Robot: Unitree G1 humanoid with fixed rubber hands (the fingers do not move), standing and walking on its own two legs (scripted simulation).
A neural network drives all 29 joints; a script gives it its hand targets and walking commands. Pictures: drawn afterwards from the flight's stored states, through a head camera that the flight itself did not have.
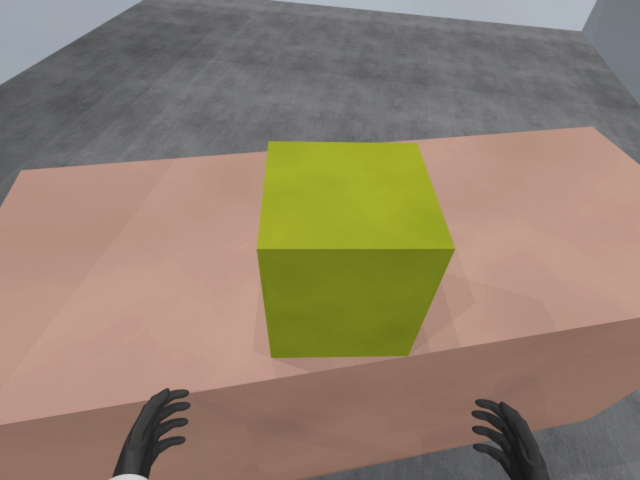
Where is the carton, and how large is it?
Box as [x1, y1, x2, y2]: [257, 141, 454, 357]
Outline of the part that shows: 269,141 259,223 257,254 271,357 407,355 454,250 452,241 417,144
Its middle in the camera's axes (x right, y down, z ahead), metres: +0.03 +0.02 +0.56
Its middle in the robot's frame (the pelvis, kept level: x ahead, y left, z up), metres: +0.41 -0.02 +0.05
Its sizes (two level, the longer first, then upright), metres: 0.210 0.200 0.250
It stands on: a pedestal, 0.71 m high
